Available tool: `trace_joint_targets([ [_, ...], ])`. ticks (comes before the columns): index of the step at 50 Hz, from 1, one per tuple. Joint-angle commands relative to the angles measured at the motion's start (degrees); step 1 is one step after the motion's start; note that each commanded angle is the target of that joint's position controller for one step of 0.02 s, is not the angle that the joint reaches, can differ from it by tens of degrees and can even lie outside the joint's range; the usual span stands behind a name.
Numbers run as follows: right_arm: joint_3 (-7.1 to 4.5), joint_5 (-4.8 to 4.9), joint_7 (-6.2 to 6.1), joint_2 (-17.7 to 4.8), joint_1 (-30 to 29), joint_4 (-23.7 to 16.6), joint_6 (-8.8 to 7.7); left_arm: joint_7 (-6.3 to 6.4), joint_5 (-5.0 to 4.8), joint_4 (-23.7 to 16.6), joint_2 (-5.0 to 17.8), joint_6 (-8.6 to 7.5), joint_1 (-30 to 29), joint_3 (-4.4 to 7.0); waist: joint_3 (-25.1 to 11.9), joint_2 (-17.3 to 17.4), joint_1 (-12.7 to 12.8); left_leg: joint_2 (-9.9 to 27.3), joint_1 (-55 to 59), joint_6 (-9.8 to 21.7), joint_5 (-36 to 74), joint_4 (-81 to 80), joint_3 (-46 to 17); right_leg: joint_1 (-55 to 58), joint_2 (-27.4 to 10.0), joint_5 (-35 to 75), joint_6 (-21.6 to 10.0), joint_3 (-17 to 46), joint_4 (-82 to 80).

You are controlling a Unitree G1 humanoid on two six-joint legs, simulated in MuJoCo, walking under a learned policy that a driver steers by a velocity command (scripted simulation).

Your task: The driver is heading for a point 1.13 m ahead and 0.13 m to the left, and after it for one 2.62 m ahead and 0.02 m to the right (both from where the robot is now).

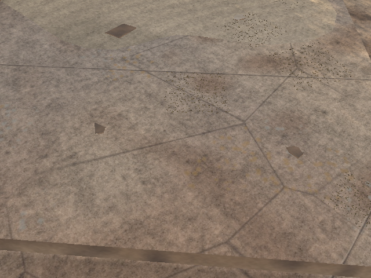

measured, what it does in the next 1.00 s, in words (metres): walks ahead: right foot, then left foot 0.10 m higher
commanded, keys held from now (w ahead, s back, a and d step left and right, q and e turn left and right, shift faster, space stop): w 1.00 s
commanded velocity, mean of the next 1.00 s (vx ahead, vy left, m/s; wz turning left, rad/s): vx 0.50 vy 0.00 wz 0.00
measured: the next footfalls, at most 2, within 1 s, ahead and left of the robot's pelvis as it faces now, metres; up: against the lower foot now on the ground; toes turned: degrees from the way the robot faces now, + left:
right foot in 0.30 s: +0.32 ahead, -0.16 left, +0.00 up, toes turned -2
left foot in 0.94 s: +0.74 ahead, +0.14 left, +0.10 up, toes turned +7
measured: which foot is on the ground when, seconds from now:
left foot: down 0.00-0.30, up 0.32-0.92, down 0.94-1.00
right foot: up 0.00-0.28, down 0.30-0.94, up 0.96-1.00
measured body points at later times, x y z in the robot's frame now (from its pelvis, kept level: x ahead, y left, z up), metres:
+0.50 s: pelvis +0.27 -0.07 +0.00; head +0.29 -0.09 +0.45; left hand +0.29 +0.18 -0.13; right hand +0.35 -0.33 -0.15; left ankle +0.26 +0.06 -0.66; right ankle +0.28 -0.16 -0.74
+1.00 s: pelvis +0.57 +0.04 -0.01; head +0.63 +0.05 +0.44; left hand +0.49 +0.29 -0.15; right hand +0.81 -0.15 -0.09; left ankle +0.70 +0.13 -0.65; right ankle +0.33 -0.14 -0.62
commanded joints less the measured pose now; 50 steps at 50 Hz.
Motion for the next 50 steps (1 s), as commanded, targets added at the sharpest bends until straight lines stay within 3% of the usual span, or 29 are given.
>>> trace_joint_targets([
  [1,-1.15,0.11,-1.16,-7.6,-2.75,-3.21,-1.07,0.5,0.73,-2.4,2.73,0.19,2.07,0.8,2.75,4.59,2.8,15.78,-6.36,9.68,4.65,-11.71,-11.37,-0.69,-2.28,8.86,1.72,-0.13,-7.74],
  [5,-1.44,0.98,-2.06,-9.27,1.8,-2.25,-0.35,-0.19,0.14,-4.71,1.73,-0.46,-7.09,0.39,2.74,4.45,-0.61,14.93,-1.07,7.19,5.24,-10.85,-8.79,1.24,0.42,17.06,2.2,-2.3,-24.97],
  [10,-1.81,1.37,-2.29,-9.94,5.74,-0.58,0.82,-1.81,-0.53,-7.01,2.25,-0.98,-13.2,0.0,3.53,5.63,-2.55,18.68,8.15,6.58,4.5,-6.7,-9.93,2.56,2.45,11.87,1.09,-2.87,-33.07],
  [12,-1.99,1.38,-2.36,-10.15,4.91,-0.54,1.56,-2.15,-0.53,-6.46,3.65,-1.2,-9.9,0.47,2.56,6.94,-0.14,19.55,9.65,5.7,9.19,-2.48,-10.31,7.35,3.81,6.15,-0.63,-3.85,-34.41],
  [13,-2.0,1.33,-2.43,-10.49,3.45,-0.91,1.9,-2.1,-0.3,-5.31,5.11,-1.48,-5.49,1.31,0.3,7.05,2.81,18.36,9.38,4.67,18.09,3.17,-9.25,13.76,5.65,4.57,-1.73,-5.22,-36.17],
  [14,-1.56,1.1,-2.41,-9.32,2.83,-1.25,2.19,-1.88,-0.22,-2.21,7.62,-1.65,4.05,2.81,-4.89,5.96,7.1,14.94,7.12,3.16,25.99,14.9,-6.52,25.52,7.27,4.35,-3.34,-6.12,-38.07],
  [15,-0.45,0.05,-2.32,-7.03,2.43,-3.22,1.92,-1.34,0.42,0.31,12.9,-1.61,15.73,4.32,-13.74,-0.97,10.84,11.2,-4.89,0.6,15.35,34.59,-3.01,43.41,-3.79,6.19,-7.37,6.73,-38.32],
  [16,1.74,0.27,-1.59,0.86,9.44,-3.64,0.23,-1.89,0.82,0.79,17.57,-1.39,17.51,5.1,-18.62,-17.34,6.01,0.94,-28.05,-2.6,-22.24,52.35,-3.27,60.1,-16.32,1.64,-16.64,33.58,-44.85],
  [17,0.29,1.74,-1.39,-6.07,6.32,-2.81,-1.06,-2.11,0.8,0.36,11.03,-1.72,16.28,3.57,-16.88,-9.85,7.89,3.87,-34.39,-1.44,-24.47,59.75,-11.26,57.81,-15.26,-4.12,-15.74,37.25,-48.31],
  [18,-0.78,-1.75,-1.36,-8.06,3.73,-3.04,-0.26,-1.99,4.01,0.15,7.73,-1.03,11.1,2.78,-6.75,-1.1,4.21,7.16,-31.84,-0.29,-16.29,56.21,-7.5,44.97,-12.61,3.65,-11.47,23.81,-48.28],
  [19,-0.59,-2.14,-1.29,-6.41,2.24,-3.15,0.14,-2.27,3.67,-0.53,5.25,-0.88,7.21,2.11,-3.23,0.97,2.68,9.0,-28.15,-0.6,-12.03,52.86,-6.66,37.27,-9.98,9.2,-9.72,17.63,-50.36],
  [21,-0.34,-3.04,-0.78,-4.93,2.4,-3.2,2.01,-2.1,2.35,-0.06,3.23,-0.91,6.03,1.34,-1.62,-2.4,0.42,10.26,-22.0,-1.67,-9.3,50.07,-5.18,29.48,-5.86,16.62,-7.48,9.56,-52.81],
  [25,-0.08,-2.49,0.11,-3.23,0.13,-4.17,3.69,-1.92,1.85,2.62,4.33,-1.51,11.24,1.58,-1.38,-2.96,-0.17,10.17,-24.48,-3.04,-6.0,49.56,-2.18,30.17,-4.67,23.72,-9.35,4.22,-54.19],
  [29,0.47,-2.38,-0.14,-1.61,-6.88,-6.54,4.41,-1.37,2.25,4.8,2.64,-0.69,17.04,1.07,0.88,-3.39,1.83,11.18,-32.52,-3.6,-4.12,49.62,-0.24,34.41,-4.88,15.99,-10.86,4.15,-55.46],
  [31,0.48,-2.33,-0.28,-1.72,-11.67,-8.74,4.4,-0.91,2.37,5.35,2.71,-0.53,18.78,0.94,3.72,-1.82,2.56,12.04,-37.03,-3.61,-4.09,48.17,-0.61,36.09,-5.91,12.32,-11.67,5.21,-56.67],
  [36,-0.23,-2.4,-2.04,-0.98,-21.79,-15.83,4.16,0.66,3.37,8.49,4.39,-0.55,26.93,1.75,8.59,-2.25,5.08,13.04,-71.28,-2.24,-21.8,78.79,-3.89,56.14,-13.89,9.81,-15.46,11.84,-56.87],
  [37,-0.06,-2.31,-2.54,-0.58,-24.94,-17.81,4.06,0.98,3.84,8.99,4.64,-0.48,28.31,1.93,9.77,-1.77,6.29,12.55,-80.47,-1.34,-28.66,88.84,-5.07,61.13,-14.78,10.53,-15.4,12.34,-55.79],
  [38,0.64,-2.31,-2.87,0.46,-31.15,-21.42,3.72,1.38,4.71,9.95,3.83,-0.68,31.76,1.86,10.6,-0.51,9.14,12.43,-88.82,-0.12,-37.63,93.95,-6.46,64.78,-14.48,12.45,-14.44,12.7,-53.88],
  [39,1.52,-1.74,-2.97,1.8,-35.44,-24.87,3.21,1.83,5.26,10.92,3.44,-0.91,33.05,1.57,11.17,0.06,9.46,12.68,-92.81,0.95,-41.43,92.98,-6.77,65.66,-14.36,13.05,-12.78,11.57,-54.14],
  [41,3.66,-1.53,-2.0,3.8,-40.71,-30.46,2.29,2.32,4.1,12.07,1.89,-0.7,30.38,0.59,11.78,0.24,8.12,14.56,-83.31,1.86,-40.66,75.89,-3.39,55.03,-9.97,11.13,-7.72,5.39,-59.98],
  [42,4.27,-1.51,-1.23,4.64,-37.96,-31.15,2.52,2.36,3.58,11.76,2.47,-0.44,27.18,0.34,9.71,0.34,6.27,14.44,-71.95,1.92,-33.9,68.35,-0.64,48.17,-8.45,11.62,-7.27,2.01,-63.68],
  [43,5.41,-0.57,-0.02,6.85,-31.45,-30.13,3.31,1.82,1.73,10.0,1.9,0.1,21.47,0.03,6.34,1.53,2.9,13.52,-45.02,2.74,-19.01,52.62,2.61,31.67,-6.16,16.17,-7.33,-2.36,-69.54],
  [44,3.93,-0.1,0.45,4.73,-21.64,-26.42,3.83,0.29,0.23,7.84,3.87,-0.26,17.13,-0.16,0.83,0.71,-0.42,8.47,-20.06,3.1,-7.59,50.09,6.61,21.51,-4.16,40.79,-8.49,-5.09,-66.07],
  [45,1.83,-0.05,-0.3,0.88,-9.05,-22.27,4.43,-0.89,-0.27,7.1,9.59,-0.88,16.7,1.03,-8.3,-2.83,-5.9,4.06,-4.79,3.29,-7.0,51.74,7.89,22.24,-4.74,64.75,-8.26,-7.11,-53.15],
  [46,0.29,-0.22,-1.09,-1.6,5.68,-17.97,4.8,-1.66,-1.08,6.8,14.61,-1.27,14.91,2.77,-17.73,-5.78,-13.33,1.78,7.83,3.51,-3.0,44.32,5.83,26.12,-3.89,74.82,-6.07,-7.19,-38.17],
  [47,-1.79,-1.73,-1.59,-7.31,12.32,-15.59,4.91,-2.59,-1.72,7.45,15.03,-1.88,15.44,3.7,-21.76,-4.85,-16.24,3.87,14.26,4.02,-4.79,34.85,-1.65,26.41,-1.51,62.61,-2.45,-4.31,-20.33],
  [48,-3.86,-2.83,-1.74,-17.0,13.65,-12.77,3.91,-3.84,-1.74,5.05,2.98,-2.1,21.29,1.55,-25.28,20.38,-8.48,25.36,21.89,8.04,6.53,20.61,-34.37,12.02,11.43,-9.03,1.74,-2.2,9.0],
  [49,-4.94,-1.52,-2.01,-17.8,11.59,-12.56,4.64,-3.66,-0.14,4.68,2.25,-2.42,23.67,2.21,-31.48,18.74,-6.67,27.56,18.45,6.66,12.42,7.7,-53.31,10.0,14.34,-8.49,0.31,9.81,24.18],
  [50,-4.48,-1.42,-1.3,-15.47,1.79,-12.82,4.09,-2.8,-0.05,3.28,-0.39,-1.49,23.61,1.98,-24.05,13.62,0.59,28.33,10.7,6.58,2.12,6.56,-50.89,6.62,11.69,-3.58,0.02,8.75,30.15],
])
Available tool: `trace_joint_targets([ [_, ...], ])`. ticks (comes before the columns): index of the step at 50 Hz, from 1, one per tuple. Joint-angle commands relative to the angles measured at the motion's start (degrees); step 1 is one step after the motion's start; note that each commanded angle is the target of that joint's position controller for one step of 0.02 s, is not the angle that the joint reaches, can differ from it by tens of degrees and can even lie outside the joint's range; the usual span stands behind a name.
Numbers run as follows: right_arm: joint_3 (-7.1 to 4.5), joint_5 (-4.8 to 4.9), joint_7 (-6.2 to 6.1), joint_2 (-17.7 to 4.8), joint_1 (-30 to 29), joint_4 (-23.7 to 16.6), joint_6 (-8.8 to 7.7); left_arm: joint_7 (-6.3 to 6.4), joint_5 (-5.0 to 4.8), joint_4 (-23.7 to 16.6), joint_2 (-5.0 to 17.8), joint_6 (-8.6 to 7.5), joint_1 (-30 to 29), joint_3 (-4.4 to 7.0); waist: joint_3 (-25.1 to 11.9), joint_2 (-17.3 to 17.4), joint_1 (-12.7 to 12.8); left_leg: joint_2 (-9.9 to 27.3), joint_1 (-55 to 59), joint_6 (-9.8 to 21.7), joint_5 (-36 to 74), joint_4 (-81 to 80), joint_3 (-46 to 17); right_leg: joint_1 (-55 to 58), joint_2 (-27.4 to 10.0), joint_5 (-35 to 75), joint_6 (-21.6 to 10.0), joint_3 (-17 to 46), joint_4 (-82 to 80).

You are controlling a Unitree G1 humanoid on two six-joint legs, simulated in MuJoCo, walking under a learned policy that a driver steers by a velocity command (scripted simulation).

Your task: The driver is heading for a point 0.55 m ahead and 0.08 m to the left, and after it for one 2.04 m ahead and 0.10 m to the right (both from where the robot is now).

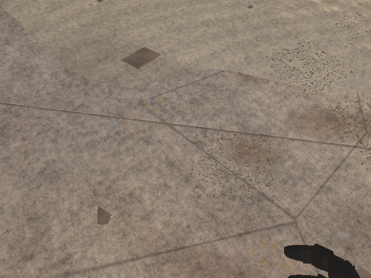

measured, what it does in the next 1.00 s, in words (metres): climbs: right foot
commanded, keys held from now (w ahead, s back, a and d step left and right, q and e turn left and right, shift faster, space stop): w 1.00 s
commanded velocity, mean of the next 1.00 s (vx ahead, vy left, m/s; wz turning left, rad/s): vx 0.50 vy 0.00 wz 0.00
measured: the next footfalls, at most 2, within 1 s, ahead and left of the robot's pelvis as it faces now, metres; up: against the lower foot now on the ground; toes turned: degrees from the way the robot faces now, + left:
right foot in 0.62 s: +0.54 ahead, -0.05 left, +0.00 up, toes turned +1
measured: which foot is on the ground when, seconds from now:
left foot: down 0.00-0.64, up 0.66-1.00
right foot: up 0.00-0.60, down 0.62-1.00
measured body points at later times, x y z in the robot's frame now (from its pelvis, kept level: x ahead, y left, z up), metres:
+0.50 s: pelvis +0.28 +0.05 +0.10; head +0.30 +0.07 +0.55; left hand +0.53 +0.26 +0.03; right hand +0.20 -0.16 -0.04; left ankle +0.13 +0.09 -0.64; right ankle +0.48 -0.09 -0.58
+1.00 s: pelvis +0.58 +0.06 +0.10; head +0.61 +0.07 +0.55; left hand +0.55 +0.31 -0.04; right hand +0.81 -0.16 +0.02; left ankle +0.75 +0.22 -0.59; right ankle +0.50 -0.05 -0.64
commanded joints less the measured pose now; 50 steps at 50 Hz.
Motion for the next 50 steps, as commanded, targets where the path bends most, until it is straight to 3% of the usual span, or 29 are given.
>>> trace_joint_targets([
  [1,-4.0,0.52,2.02,-12.65,25.61,10.58,-1.97,-3.03,3.87,-9.08,1.99,-0.68,-1.84,-0.01,-8.88,8.37,-9.74,12.18,36.58,8.31,-6.9,-40.77,-42.9,-34.56,5.77,9.98,-3.2,9.65,44.89],
  [2,-3.12,0.46,2.41,-9.28,20.74,12.23,-2.92,-2.97,5.62,-10.61,0.91,-0.41,-2.54,-0.81,-7.72,5.43,-5.16,11.33,33.2,9.0,-9.28,-40.3,-36.01,-38.67,5.07,11.24,-5.36,8.13,46.17],
  [3,-1.69,-1.19,2.4,-5.36,15.31,13.03,-3.13,-2.48,5.44,-11.87,-1.03,-0.1,-2.77,-2.24,-7.9,-0.92,-1.81,11.95,27.77,8.37,-8.49,-40.49,-33.77,-39.33,3.38,14.31,-7.43,8.48,46.46],
  [4,-0.48,-1.94,2.06,-1.7,13.0,14.01,-3.08,-2.67,4.62,-12.69,-1.86,0.28,-3.01,-3.05,-6.74,0.57,0.47,11.61,23.79,6.47,-5.54,-43.47,-32.72,-40.15,1.89,17.29,-9.96,8.83,46.66],
  [5,0.06,-2.34,1.72,-0.55,12.2,15.15,-3.46,-2.87,4.18,-13.01,-0.87,0.65,-2.69,-3.03,-5.93,0.95,1.49,11.9,22.42,5.37,-2.64,-45.58,-31.33,-42.95,1.39,19.77,-10.9,9.49,46.11],
  [6,0.42,-2.77,1.37,-0.98,12.27,16.42,-4.13,-2.68,4.0,-13.99,0.7,0.84,-4.87,-2.99,-5.53,-0.28,2.28,11.44,22.79,4.23,-1.03,-46.83,-28.57,-46.56,0.8,20.5,-10.97,9.61,43.46],
  [7,0.02,-3.1,1.25,-2.39,11.89,16.69,-4.84,-2.77,3.15,-14.95,2.37,0.86,-7.36,-2.69,-5.25,-0.09,2.44,10.53,22.7,2.83,-0.28,-48.39,-23.54,-47.03,-0.37,19.49,-10.23,8.45,38.77],
  [9,0.11,-3.87,0.65,-3.33,11.41,16.14,-6.37,-2.49,2.98,-16.45,4.73,0.04,-12.25,-1.78,-6.01,3.1,2.4,6.08,22.41,0.09,5.13,-50.48,-14.26,-44.12,-1.02,21.46,-8.76,4.42,31.29],
  [11,-0.37,-4.52,0.24,-5.36,16.63,16.47,-7.1,-2.57,3.09,-17.9,4.85,-1.04,-17.85,-1.72,-6.12,2.81,-0.55,4.13,27.4,-0.96,17.44,-50.33,-9.66,-45.83,-0.77,23.41,-6.08,2.13,23.85],
  [13,-0.75,-4.12,0.33,-7.04,24.85,18.19,-6.71,-2.35,2.85,-19.7,3.98,-1.34,-22.87,-1.8,-6.04,3.44,-3.39,5.21,37.77,0.29,30.67,-49.61,-9.82,-50.23,-0.43,23.81,-2.83,-0.39,14.33],
  [15,-0.86,-3.55,1.11,-7.27,30.54,19.29,-6.32,-2.37,3.16,-20.09,2.49,-0.56,-25.07,-1.93,-5.05,4.22,-4.18,6.31,44.41,1.49,37.47,-49.5,-9.81,-51.09,-1.21,27.24,-0.97,-1.84,5.19],
  [18,-0.84,-2.48,2.53,-7.11,33.6,19.72,-6.2,-2.83,3.93,-20.95,1.85,1.59,-29.85,-1.49,-1.64,5.35,-4.44,8.06,47.08,2.45,39.79,-52.16,-9.9,-49.15,-1.59,31.03,-1.49,-4.43,-4.51],
  [23,-1.25,-2.22,2.8,-7.33,39.6,22.8,-5.7,-2.59,2.67,-23.03,1.92,2.62,-37.9,-0.27,0.72,4.65,-5.32,10.33,60.66,1.46,46.03,-52.94,-9.94,-49.53,-0.26,25.53,-2.57,-6.1,-18.44],
  [27,-2.12,-1.6,2.87,-9.51,40.93,24.17,-5.05,-2.7,2.44,-23.61,2.07,2.86,-41.51,0.6,0.46,5.42,-4.08,9.22,60.78,0.3,61.77,-51.08,-6.99,-36.59,3.32,18.64,-3.91,-11.07,-26.53],
  [29,-3.38,-1.61,2.56,-12.57,38.92,23.7,-4.64,-1.98,2.18,-21.97,3.75,2.69,-37.22,1.57,-1.1,6.23,-1.31,9.91,61.02,-1.28,74.49,-46.31,-6.54,-28.97,4.81,14.86,-4.93,-11.66,-27.36],
  [30,-3.99,-1.95,2.54,-14.13,35.81,22.71,-4.36,-1.36,1.89,-19.91,4.95,2.43,-30.74,2.18,-3.08,6.29,1.71,10.0,58.04,-2.44,80.27,-41.2,-6.11,-20.62,5.25,17.36,-6.02,-11.51,-28.13],
  [31,-4.16,-2.51,2.61,-14.61,32.25,21.06,-4.51,-0.41,1.25,-16.64,6.87,2.05,-20.53,2.96,-7.91,6.03,5.14,8.89,49.13,-4.81,83.22,-34.36,-6.45,-4.42,4.95,20.42,-8.17,-9.83,-24.25],
  [32,-3.04,-2.81,2.13,-10.73,35.29,19.83,-4.78,-0.04,1.55,-12.59,8.67,1.6,-8.09,3.28,-19.4,0.34,5.88,4.82,32.85,-8.15,68.82,-20.93,-6.65,23.81,-0.27,28.52,-15.16,-4.45,-17.83],
  [33,-0.62,-3.48,3.03,-5.62,37.42,18.41,-5.06,0.34,1.93,-9.18,9.03,0.98,4.92,3.28,-27.79,-14.23,9.74,-7.59,8.04,-13.01,5.84,8.26,-7.18,48.32,-16.46,33.14,-28.9,20.84,-25.27],
  [34,-2.67,5.22,0.31,-7.02,25.24,15.54,-5.97,1.59,-0.53,-8.21,11.13,1.88,1.35,3.73,-22.51,-7.01,8.96,-8.28,7.21,-7.79,-12.87,23.72,-13.39,32.92,-20.68,33.96,-25.01,33.55,-34.56],
  [35,-3.06,6.1,-0.45,-9.74,18.92,10.88,-6.8,1.82,-1.05,-10.24,9.2,1.14,-8.4,2.57,-12.51,-3.74,4.77,-3.8,4.6,-4.68,-7.31,21.04,-14.99,20.54,-17.83,32.64,-20.12,24.19,-38.03],
  [36,-3.1,5.8,-0.92,-9.29,16.24,9.59,-6.88,1.5,0.07,-10.68,5.2,0.39,-12.66,1.13,-8.04,-1.01,1.67,-1.91,5.78,-3.1,-3.44,18.57,-12.85,11.36,-15.98,34.54,-17.71,17.23,-40.88],
  [37,-3.3,4.89,-1.19,-8.49,17.41,9.22,-6.32,1.0,0.9,-10.43,3.57,-0.13,-13.86,0.41,-5.84,1.43,-0.95,-0.3,7.6,-2.76,-0.95,16.83,-11.56,5.11,-14.24,32.99,-16.63,12.79,-43.76],
  [39,-3.53,4.01,-1.23,-6.66,22.46,10.04,-4.63,0.54,1.05,-9.7,2.85,-0.25,-15.45,-0.25,-4.42,-0.53,-4.98,2.71,12.28,-2.39,1.04,13.1,-11.1,-3.45,-11.16,25.14,-15.51,7.74,-48.45],
  [41,-3.52,3.55,-1.59,-6.06,21.14,8.81,-3.32,0.48,0.62,-8.81,4.65,-0.55,-15.13,-0.17,-1.51,-1.43,-6.35,5.04,11.14,-3.49,2.84,6.78,-10.17,-9.46,-10.37,25.26,-14.96,4.55,-51.18],
  [44,-3.14,2.1,-1.76,-6.23,12.38,5.68,-3.02,1.46,0.7,-7.91,7.52,-0.69,-12.17,0.49,-0.79,-1.15,-4.51,5.41,14.32,-5.17,15.43,-11.13,-7.42,-14.37,-6.6,27.45,-13.03,-1.96,-51.48],
  [46,-2.75,2.4,-1.59,-5.65,6.05,4.41,-3.04,1.9,0.01,-7.3,8.86,-0.59,-8.97,0.92,-1.45,-2.37,-1.76,3.21,18.91,-5.55,22.32,-22.51,-5.93,-13.56,-5.32,25.19,-11.58,-3.71,-51.28],
  [48,-2.85,3.12,-1.29,-6.8,1.89,3.4,-2.84,2.05,-0.84,-6.45,10.27,-0.36,-6.45,1.52,-1.62,-3.14,-0.08,2.33,18.87,-5.86,24.02,-28.5,-6.42,-7.95,-7.4,20.67,-11.18,-2.09,-50.61],
  [50,-3.29,3.25,-0.81,-8.41,-0.8,2.4,-2.83,2.04,-1.19,-5.82,9.98,0.08,-5.48,1.8,-0.96,-3.3,0.56,2.4,16.98,-4.8,22.28,-32.4,-7.52,-1.79,-10.12,18.46,-10.39,-0.34,-48.27],
])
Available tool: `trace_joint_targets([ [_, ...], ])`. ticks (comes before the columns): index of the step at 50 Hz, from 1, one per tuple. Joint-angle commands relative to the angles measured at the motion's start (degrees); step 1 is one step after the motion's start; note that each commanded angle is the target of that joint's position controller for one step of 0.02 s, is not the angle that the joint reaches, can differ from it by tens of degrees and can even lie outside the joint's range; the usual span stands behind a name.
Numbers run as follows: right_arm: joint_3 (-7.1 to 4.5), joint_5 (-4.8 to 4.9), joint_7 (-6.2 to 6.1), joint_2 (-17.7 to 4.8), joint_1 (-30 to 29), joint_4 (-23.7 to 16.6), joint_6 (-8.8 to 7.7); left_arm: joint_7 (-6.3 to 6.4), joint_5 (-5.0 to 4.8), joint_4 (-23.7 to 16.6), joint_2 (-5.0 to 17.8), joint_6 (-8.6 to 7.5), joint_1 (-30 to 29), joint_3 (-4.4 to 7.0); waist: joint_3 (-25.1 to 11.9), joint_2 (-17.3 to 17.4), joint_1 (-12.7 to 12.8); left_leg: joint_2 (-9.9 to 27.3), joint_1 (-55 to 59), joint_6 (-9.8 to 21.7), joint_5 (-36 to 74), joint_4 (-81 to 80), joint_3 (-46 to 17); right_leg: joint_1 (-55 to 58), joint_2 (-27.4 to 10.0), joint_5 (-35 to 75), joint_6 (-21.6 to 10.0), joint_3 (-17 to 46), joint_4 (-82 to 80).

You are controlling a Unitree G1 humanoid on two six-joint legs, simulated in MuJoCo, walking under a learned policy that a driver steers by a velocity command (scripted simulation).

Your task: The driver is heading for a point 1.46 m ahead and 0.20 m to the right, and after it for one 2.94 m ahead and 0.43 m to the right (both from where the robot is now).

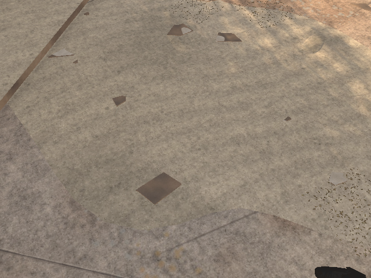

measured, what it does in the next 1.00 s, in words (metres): walks ahead: left foot, then right foot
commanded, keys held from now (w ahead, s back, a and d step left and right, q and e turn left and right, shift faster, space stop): w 1.00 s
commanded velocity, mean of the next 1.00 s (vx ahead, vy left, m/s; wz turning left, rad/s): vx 0.50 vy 0.00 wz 0.00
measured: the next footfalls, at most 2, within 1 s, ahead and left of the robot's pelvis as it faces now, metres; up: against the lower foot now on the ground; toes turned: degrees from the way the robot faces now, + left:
left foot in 0.10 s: +0.23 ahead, +0.14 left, +0.00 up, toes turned +2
right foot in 0.64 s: +0.51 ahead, -0.11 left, +0.00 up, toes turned -4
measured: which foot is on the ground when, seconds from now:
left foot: up 0.00-0.08, down 0.10-0.66, up 0.68-1.00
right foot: down 0.00-0.12, up 0.14-0.62, down 0.64-1.00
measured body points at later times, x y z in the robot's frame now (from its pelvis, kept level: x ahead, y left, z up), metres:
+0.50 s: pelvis +0.26 +0.05 +0.01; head +0.28 +0.05 +0.46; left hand +0.46 +0.28 -0.10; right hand +0.24 -0.22 -0.13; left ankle +0.19 +0.14 -0.74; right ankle +0.44 -0.13 -0.69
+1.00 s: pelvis +0.53 -0.01 +0.01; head +0.54 -0.02 +0.46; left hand +0.52 +0.25 -0.13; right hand +0.70 -0.27 -0.10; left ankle +0.70 +0.16 -0.68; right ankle +0.47 -0.10 -0.74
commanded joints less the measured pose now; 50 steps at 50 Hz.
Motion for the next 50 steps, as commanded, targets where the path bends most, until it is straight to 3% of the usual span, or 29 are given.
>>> trace_joint_targets([
  [1,-1.24,0.11,0.66,-5.08,-3.54,-3.86,-0.42,0.41,-0.52,-2.27,10.23,-0.14,-0.24,2.59,2.24,-5.74,-1.88,-1.62,7.03,1.24,-0.4,-5.82,1.19,-2.37,-16.68,14.0,-8.92,8.23,-2.0],
  [3,-2.13,-0.21,1.07,-6.61,-0.76,-3.34,-0.71,0.48,-0.09,-2.18,10.42,0.64,-0.86,2.87,0.91,-6.49,-4.08,-3.1,12.09,3.01,-4.68,-8.18,2.4,0.04,-16.89,19.5,-7.31,8.12,3.16],
  [4,-3.19,-0.49,0.98,-8.17,5.47,-1.42,-0.8,0.55,0.12,-2.39,9.81,1.01,-1.44,2.67,-2.36,-6.17,-7.11,-4.71,19.81,4.3,-6.0,-9.2,3.79,-0.13,-14.58,26.63,-6.02,6.31,10.45],
  [5,-4.66,-0.88,0.64,-11.73,16.19,1.35,-0.97,0.64,0.87,-3.36,7.69,1.09,-1.7,1.88,-9.42,-3.11,-10.92,-0.33,34.77,7.09,-2.58,-7.12,-0.66,-6.92,-11.24,24.39,-4.17,3.34,24.55],
  [6,-6.09,-1.64,0.6,-17.48,23.32,2.52,-0.67,0.37,1.08,-4.12,1.81,0.18,4.38,0.05,-17.61,10.44,-10.72,13.35,57.4,16.05,-8.95,-10.38,-23.48,-29.78,-2.61,4.62,0.38,-1.44,48.09],
  [7,-5.34,-1.01,0.96,-14.28,25.91,3.13,-0.37,-0.09,0.76,-3.56,3.47,-1.14,4.53,0.15,-22.25,14.11,-11.57,16.36,60.92,18.95,-16.03,-18.89,-40.03,-38.59,-1.25,-17.69,0.24,5.86,58.0],
  [8,-4.36,-0.7,0.91,-11.08,21.62,2.57,-0.42,-0.32,-0.52,-4.63,8.17,-1.7,-0.09,1.51,-14.78,9.05,-10.89,14.86,55.13,16.29,-20.1,-19.5,-34.05,-44.22,-4.68,-14.82,-0.54,7.51,62.85],
  [9,-3.82,-0.75,0.83,-9.46,16.74,1.4,-0.35,-0.09,-0.59,-6.07,8.74,-1.79,-4.78,1.56,-9.35,4.55,-9.67,12.84,46.55,14.42,-17.86,-20.4,-26.24,-44.06,-7.77,-9.26,-1.04,5.92,61.83],
  [10,-3.38,-1.22,0.99,-7.79,12.56,1.07,-0.35,0.36,0.11,-6.7,8.35,-1.46,-7.29,1.77,-5.3,1.61,-7.86,10.61,37.85,13.62,-13.83,-22.46,-20.59,-41.55,-9.8,-5.06,-0.93,5.0,58.21],
  [11,-2.88,-1.64,1.24,-6.04,10.35,1.04,-0.59,0.79,0.56,-6.85,7.89,-0.73,-6.95,2.15,-3.44,2.24,-5.62,8.57,32.0,12.66,-10.35,-24.42,-16.52,-37.7,-11.46,-2.69,-0.9,5.42,54.82],
  [13,-2.82,-1.58,1.54,-5.24,10.53,2.08,-0.93,0.97,0.64,-6.46,5.84,0.6,-5.13,2.02,-2.48,3.32,-3.83,6.83,27.42,12.82,-7.47,-27.36,-12.18,-33.75,-12.06,-0.47,-0.56,5.07,51.22],
  [15,-3.38,-1.49,1.08,-6.98,12.73,3.33,-1.18,1.08,0.98,-7.16,5.62,1.03,-6.94,2.12,-1.34,2.1,-3.63,6.74,27.55,13.59,-3.49,-28.94,-9.37,-35.77,-12.31,3.74,0.15,4.93,46.74],
  [18,-3.69,-1.19,0.17,-8.04,15.57,4.77,-0.86,0.89,1.3,-8.77,5.21,0.98,-12.79,2.04,0.03,0.92,-4.89,6.35,29.81,12.94,-0.14,-29.96,-6.1,-38.43,-12.21,12.08,0.93,4.8,36.67],
  [22,-3.87,-0.49,-0.34,-8.9,18.84,6.59,-0.57,0.21,0.77,-10.49,4.39,0.78,-20.29,1.58,1.87,1.43,-7.24,4.96,31.56,11.25,-1.04,-30.37,-2.18,-35.75,-10.09,19.39,1.1,2.92,24.77],
  [27,-4.22,-0.05,-0.43,-9.34,22.77,9.61,0.33,-1.2,0.15,-13.01,4.83,0.24,-27.36,1.17,4.69,2.0,-9.43,7.7,38.83,10.94,-1.22,-27.26,-2.34,-35.87,-8.68,15.11,-0.23,1.86,17.53],
  [30,-4.7,0.18,-0.7,-10.47,21.41,10.19,1.08,-1.85,0.18,-12.88,6.62,-0.44,-24.6,1.79,2.92,3.37,-6.74,8.78,41.47,9.58,8.83,-21.74,-2.38,-28.93,-6.67,9.18,-2.61,0.13,14.43],
  [31,-4.65,0.37,-0.78,-10.46,19.94,9.95,1.31,-1.77,0.45,-11.29,7.92,-0.54,-19.45,2.63,-0.01,3.36,-3.71,7.14,40.77,8.5,17.97,-16.18,-0.72,-20.92,-4.74,9.43,-3.72,-1.64,12.76],
  [32,-4.12,0.16,-0.81,-8.94,19.29,9.56,1.44,-1.41,0.69,-8.05,10.84,-0.57,-9.63,4.16,-6.0,1.94,0.17,3.96,36.35,6.88,21.64,-5.4,1.77,-6.84,-4.72,10.88,-5.53,-1.17,13.35],
  [33,-3.13,-1.13,-0.86,-6.92,19.26,7.9,1.24,-0.8,1.29,-6.01,15.77,-0.41,1.51,5.49,-14.87,-6.13,3.5,-0.13,23.36,4.37,4.21,14.13,5.14,11.19,-16.87,13.08,-9.67,13.15,14.21],
  [34,-1.29,-0.81,-0.23,-0.3,25.3,7.89,-0.15,-1.24,1.09,-5.06,17.9,-0.17,3.14,5.66,-20.4,-20.65,-0.04,-9.82,1.63,1.48,-32.27,30.98,2.23,27.04,-27.06,2.66,-18.03,38.71,6.5],
  [35,-2.77,0.36,0.07,-6.53,21.55,8.38,-1.31,-1.21,0.71,-5.63,12.65,-0.13,2.05,4.23,-17.44,-14.28,1.63,-6.59,-4.86,2.36,-33.39,37.78,-4.08,24.59,-25.31,-3.34,-15.96,39.27,3.81],
  [36,-3.35,1.24,0.24,-8.65,16.45,6.77,-1.99,-1.01,0.6,-6.67,10.38,-0.21,-2.91,3.53,-10.37,-11.54,0.89,-3.78,-7.63,3.3,-27.88,38.1,-2.86,17.27,-23.51,-1.06,-13.52,30.88,2.91],
  [37,-3.37,1.03,-0.17,-8.12,13.91,6.42,-1.96,-1.09,0.95,-7.66,9.18,-0.22,-7.34,3.04,-6.5,-6.57,-1.04,-0.97,-5.01,3.26,-22.45,35.6,-1.33,8.88,-21.34,4.28,-12.31,24.76,1.32],
  [38,-3.72,0.17,-0.54,-7.52,12.63,6.25,-1.55,-1.28,1.41,-7.9,7.58,-0.29,-9.93,2.62,-3.35,-5.2,-2.58,0.51,-2.46,2.98,-19.41,32.29,-1.06,2.08,-19.41,8.29,-11.78,20.57,-0.62],
  [39,-3.84,0.01,-0.61,-6.47,13.79,6.34,-0.83,-1.36,1.93,-7.63,6.44,-0.47,-10.63,2.25,-2.84,-6.58,-4.43,1.77,1.1,2.93,-17.47,30.25,-1.5,-1.79,-18.17,10.29,-11.35,17.81,-2.28],
  [40,-3.79,0.02,-0.67,-5.27,14.64,6.53,-0.16,-1.43,1.88,-7.13,6.11,-0.63,-10.27,2.2,-2.46,-7.05,-5.19,2.05,2.82,2.73,-16.72,28.5,-1.35,-3.78,-17.48,11.3,-11.48,16.15,-3.7],
  [42,-3.76,-0.23,-0.86,-4.3,13.56,6.11,0.72,-1.03,1.62,-6.02,7.61,-0.96,-8.58,2.55,-0.71,-6.35,-5.77,2.4,1.73,1.88,-14.22,24.6,-0.74,-5.67,-17.17,14.65,-12.02,13.1,-5.66],
  [45,-3.69,-0.93,-0.74,-4.03,7.58,4.13,0.92,-0.03,1.49,-4.71,9.18,-0.7,-5.83,2.87,1.16,-5.1,-4.76,2.33,-2.03,0.5,-5.85,15.17,-0.34,-4.71,-16.72,18.44,-11.63,9.93,-6.85],
  [50,-2.78,-0.41,0.33,-2.76,-1.83,1.86,0.72,0.45,0.76,-2.75,9.83,-0.32,-1.59,2.87,3.37,-5.57,-1.93,-0.41,1.35,0.5,4.46,-0.03,2.11,-3.36,-14.72,16.48,-9.48,5.09,-7.37],
])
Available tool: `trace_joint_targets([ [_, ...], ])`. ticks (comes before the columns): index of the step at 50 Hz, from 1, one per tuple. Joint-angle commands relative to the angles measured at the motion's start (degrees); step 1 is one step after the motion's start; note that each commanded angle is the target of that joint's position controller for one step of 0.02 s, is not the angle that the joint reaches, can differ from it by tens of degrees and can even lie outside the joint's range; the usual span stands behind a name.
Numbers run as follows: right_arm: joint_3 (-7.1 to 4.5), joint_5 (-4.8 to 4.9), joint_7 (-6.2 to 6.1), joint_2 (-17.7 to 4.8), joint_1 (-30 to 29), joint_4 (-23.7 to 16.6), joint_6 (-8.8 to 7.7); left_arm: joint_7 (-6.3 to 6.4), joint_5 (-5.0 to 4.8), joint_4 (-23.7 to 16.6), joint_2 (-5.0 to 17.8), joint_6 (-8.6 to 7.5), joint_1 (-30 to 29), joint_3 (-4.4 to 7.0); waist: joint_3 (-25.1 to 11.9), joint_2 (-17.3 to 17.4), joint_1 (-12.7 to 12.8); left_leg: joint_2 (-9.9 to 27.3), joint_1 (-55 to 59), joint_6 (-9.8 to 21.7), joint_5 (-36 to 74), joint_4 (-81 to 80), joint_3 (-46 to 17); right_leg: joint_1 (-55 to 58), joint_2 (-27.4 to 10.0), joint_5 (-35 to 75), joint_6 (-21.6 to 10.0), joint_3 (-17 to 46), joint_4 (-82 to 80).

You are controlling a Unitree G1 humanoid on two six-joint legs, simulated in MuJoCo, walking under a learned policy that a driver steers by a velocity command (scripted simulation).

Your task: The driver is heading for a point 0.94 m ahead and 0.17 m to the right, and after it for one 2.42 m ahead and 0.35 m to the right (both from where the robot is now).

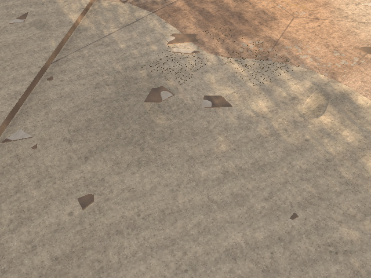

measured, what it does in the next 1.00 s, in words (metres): walks ahead: left foot, then right foot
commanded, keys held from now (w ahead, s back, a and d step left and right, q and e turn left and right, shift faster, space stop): w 0.46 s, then w+e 0.32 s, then e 0.22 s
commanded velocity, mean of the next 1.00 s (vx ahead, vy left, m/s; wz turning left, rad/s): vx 0.46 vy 0.00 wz -0.20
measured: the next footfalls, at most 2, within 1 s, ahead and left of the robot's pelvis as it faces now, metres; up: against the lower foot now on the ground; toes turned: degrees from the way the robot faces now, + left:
left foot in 0.20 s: +0.29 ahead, +0.16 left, +0.00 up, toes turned +3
right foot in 0.78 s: +0.59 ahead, -0.09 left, +0.00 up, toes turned -10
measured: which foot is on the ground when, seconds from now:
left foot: up 0.00-0.18, down 0.20-0.76, up 0.78-1.00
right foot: down 0.00-0.20, up 0.22-0.76, down 0.78-1.00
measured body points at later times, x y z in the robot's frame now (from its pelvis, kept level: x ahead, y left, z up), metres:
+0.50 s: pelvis +0.27 +0.07 +0.00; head +0.29 +0.08 +0.45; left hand +0.42 +0.34 -0.12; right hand +0.28 -0.19 -0.13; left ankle +0.25 +0.15 -0.75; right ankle +0.40 -0.11 -0.68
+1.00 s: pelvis +0.53 -0.02 -0.01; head +0.57 -0.04 +0.44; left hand +0.68 +0.23 -0.13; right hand +0.63 -0.32 -0.12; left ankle +0.62 +0.14 -0.67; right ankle +0.55 -0.09 -0.75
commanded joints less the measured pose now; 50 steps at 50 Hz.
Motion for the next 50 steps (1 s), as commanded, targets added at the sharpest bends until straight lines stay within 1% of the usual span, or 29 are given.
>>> trace_joint_targets([
  [1,0.29,0.35,0.69,-1.69,-6.21,-4.05,-0.55,0.47,-0.56,-1.97,9.35,-0.62,0.55,1.81,3.52,-5.67,-0.03,-1.69,2.14,-0.07,4.69,-6.8,1.84,-1.97,-14.7,12.53,-7.98,6.63,-5.05],
  [4,0.56,0.68,1.65,-2.22,-10.02,-5.72,-0.91,0.65,-0.83,-0.31,9.78,0.1,2.8,2.13,5.1,-5.92,0.79,-2.22,0.99,1.02,1.53,-10.75,1.56,3.59,-17.23,12.85,-7.69,7.15,-2.62],
  [6,0.39,0.75,2.24,-3.27,-9.83,-6.2,-1.32,0.89,-0.98,0.19,10.49,0.6,2.53,2.53,4.78,-6.58,-0.26,-2.9,2.94,2.47,-2.61,-12.57,1.85,6.42,-18.75,16.39,-6.88,7.57,-0.06],
  [8,-0.68,0.6,2.31,-5.55,-3.6,-4.65,-1.63,1.03,-1.08,-0.1,11.29,1.11,0.31,2.8,1.07,-7.64,-4.26,-5.71,13.41,4.28,-5.42,-14.31,4.33,6.7,-17.84,30.09,-5.35,6.17,6.96],
  [9,-2.06,0.36,2.03,-7.9,5.42,-1.64,-1.62,1.03,-0.98,-0.37,10.14,1.39,-0.44,2.39,-4.14,-6.68,-8.26,-7.32,25.65,5.82,-4.65,-14.77,5.5,3.96,-14.85,35.99,-3.95,3.95,17.01],
  [10,-3.36,-0.35,1.53,-12.09,16.4,0.87,-1.63,1.06,-0.1,-1.69,8.34,1.44,-0.34,1.55,-12.5,-1.1,-11.7,1.39,43.77,9.29,-2.3,-12.89,-4.41,-7.57,-11.31,23.93,-1.83,1.18,34.3],
  [11,-4.18,-0.43,1.7,-16.44,21.0,2.35,-1.39,0.42,0.05,-2.06,0.77,0.18,6.35,-0.7,-20.07,14.29,-8.71,14.41,63.17,18.73,-12.93,-19.62,-31.58,-30.64,-0.56,-11.42,2.12,1.35,55.15],
  [12,-2.59,0.0,1.71,-11.13,20.65,2.03,-1.3,0.04,-1.03,-1.35,5.43,-1.24,3.71,0.31,-20.84,11.11,-10.09,14.45,63.08,18.09,-19.25,-24.84,-38.59,-37.45,-1.86,-21.45,1.43,9.37,63.19],
  [13,-1.79,0.12,1.5,-8.69,15.31,1.05,-1.52,-0.12,-2.31,-3.05,8.77,-2.08,-1.61,1.21,-12.56,8.24,-9.44,12.68,56.09,15.37,-18.32,-25.48,-30.46,-41.7,-4.89,-17.65,0.38,9.01,65.02],
  [14,-1.23,-0.21,1.42,-7.18,10.61,-0.16,-1.62,0.25,-2.35,-3.81,8.86,-2.26,-5.07,1.23,-8.01,3.2,-7.85,10.62,47.54,13.83,-13.74,-26.64,-23.48,-40.11,-8.03,-12.29,0.03,7.46,62.83],
  [15,-0.79,-0.74,1.6,-5.62,7.45,-0.39,-1.79,0.69,-1.48,-4.07,8.43,-1.96,-6.81,1.59,-4.23,0.94,-6.16,8.67,39.54,13.01,-8.9,-28.46,-18.61,-37.53,-9.87,-8.82,0.13,6.87,58.99],
  [17,-0.2,-1.28,1.84,-3.79,6.32,0.14,-2.18,0.94,-1.02,-3.57,6.51,-0.44,-4.67,1.85,-2.97,2.57,-3.2,6.36,32.51,12.27,-5.89,-31.68,-13.69,-31.49,-11.78,-5.62,0.07,7.34,54.53],
  [19,-0.47,-0.88,1.5,-5.1,8.01,1.12,-2.41,1.07,-0.85,-3.69,5.1,0.54,-5.02,1.79,-1.36,2.1,-2.56,5.99,30.21,12.95,-4.34,-34.16,-10.84,-31.8,-12.33,-3.57,0.72,6.73,50.49],
  [21,-0.82,-0.87,0.76,-6.82,9.85,1.91,-2.38,1.18,-0.37,-5.06,5.48,0.87,-9.09,1.96,0.5,0.87,-3.1,6.12,30.6,13.22,-2.75,-35.76,-9.11,-35.53,-12.57,1.7,1.83,6.59,44.62],
  [23,-0.8,-0.72,0.17,-7.13,11.54,2.6,-2.09,0.95,-0.06,-6.09,5.25,0.84,-12.67,1.95,1.35,0.67,-3.86,5.39,31.74,12.42,-1.47,-36.36,-6.88,-37.34,-12.31,7.93,2.58,6.33,38.48],
  [27,-0.78,-0.64,-0.4,-7.55,13.78,3.83,-2.04,-0.14,-0.75,-7.33,4.13,0.78,-18.43,1.27,2.79,1.3,-5.76,3.99,33.48,9.98,-1.07,-37.21,0.04,-35.58,-10.49,17.41,2.21,4.39,28.23],
  [33,-1.2,-0.41,-0.68,-8.1,17.53,6.39,-0.92,-2.06,-1.28,-11.28,4.16,0.9,-26.01,0.51,5.81,0.64,-8.06,8.03,44.78,8.7,3.0,-33.84,4.76,-38.75,-8.5,12.13,-0.23,3.51,21.81],
  [36,-1.82,0.03,-1.14,-9.99,14.99,5.55,-0.05,-3.05,-1.01,-12.18,6.02,0.85,-23.34,1.22,3.01,2.91,-5.34,8.64,47.0,6.88,24.5,-25.58,7.72,-31.02,-5.09,4.14,-2.79,-0.72,21.18],
  [37,-2.0,0.17,-1.41,-10.65,13.9,5.1,0.39,-3.11,-0.86,-11.31,7.56,0.95,-18.43,2.16,-0.3,3.63,-2.42,7.88,46.48,5.88,34.51,-18.49,9.28,-23.73,-2.7,2.85,-3.92,-2.76,20.82],
  [38,-1.74,0.1,-1.71,-10.19,13.24,4.44,0.85,-2.92,-0.91,-8.78,10.23,1.08,-9.32,3.84,-5.08,2.29,1.95,5.38,42.82,4.12,37.4,-6.81,11.46,-11.44,-0.06,4.94,-5.61,-3.52,18.31],
  [39,-1.09,-0.83,-1.95,-9.19,13.54,2.79,0.59,-2.01,-0.79,-6.98,15.46,1.38,0.84,5.71,-11.4,-4.55,5.31,2.84,27.9,1.6,21.5,11.78,12.37,6.92,-8.69,6.16,-9.66,10.77,18.02],
  [40,1.6,-2.22,-0.81,-0.92,18.27,0.38,-1.24,-1.9,-0.99,-7.42,19.96,1.18,0.85,6.1,-16.92,-18.23,-0.56,-10.69,3.22,-2.45,-30.21,31.49,7.34,24.73,-22.55,3.89,-20.8,42.56,10.9],
  [41,0.67,-0.06,0.0,-5.86,13.37,0.08,-3.54,-1.71,-0.52,-8.08,15.3,1.1,1.88,4.63,-19.86,-13.07,2.62,-9.56,-2.49,-1.59,-34.22,38.18,-2.94,26.5,-23.06,8.61,-20.42,46.1,6.71],
  [42,0.18,1.43,0.26,-7.89,8.92,-1.5,-4.64,-1.38,-0.1,-9.1,12.86,0.78,-1.93,3.97,-13.12,-10.81,2.44,-6.85,-5.53,-0.71,-30.5,38.33,-2.92,20.77,-21.14,19.71,-17.94,36.33,7.86],
  [43,0.08,0.91,-0.13,-8.09,7.34,-1.57,-4.82,-1.31,-0.24,-10.42,11.11,0.62,-6.06,3.46,-9.44,-4.51,0.44,-4.33,-2.88,-0.68,-26.37,34.56,-2.52,12.21,-18.58,28.66,-15.96,28.55,8.27],
  [44,-0.6,-0.38,-0.72,-8.61,6.53,-1.61,-4.3,-1.23,-0.37,-11.38,9.64,0.83,-9.42,3.06,-6.13,-1.59,-1.62,-2.84,0.55,-1.28,-24.47,30.34,-1.89,3.67,-16.76,33.81,-14.58,23.5,7.64],
  [45,-1.02,-0.82,-1.02,-8.82,6.78,-2.19,-3.29,-0.99,0.14,-12.02,8.78,0.99,-10.74,2.65,-5.35,-1.88,-3.51,-2.09,4.79,-1.62,-23.76,28.26,-2.02,-2.25,-15.61,36.74,-14.18,21.21,6.55],
  [47,-0.96,-1.01,-1.54,-6.66,7.98,-3.12,-1.46,-0.59,0.4,-12.55,10.2,1.18,-11.03,2.9,-4.68,-2.97,-5.37,-2.53,7.69,-2.76,-22.84,22.34,-1.48,-7.89,-14.22,40.85,-14.11,18.7,5.63],
  [50,-0.6,-1.48,-2.19,-5.27,5.1,-4.86,-0.19,0.51,-0.1,-12.78,12.97,1.83,-9.57,3.76,-5.28,-4.99,-5.1,-5.11,8.28,-4.22,-15.45,11.01,-0.32,-10.38,-11.68,43.09,-12.54,15.9,6.26],
])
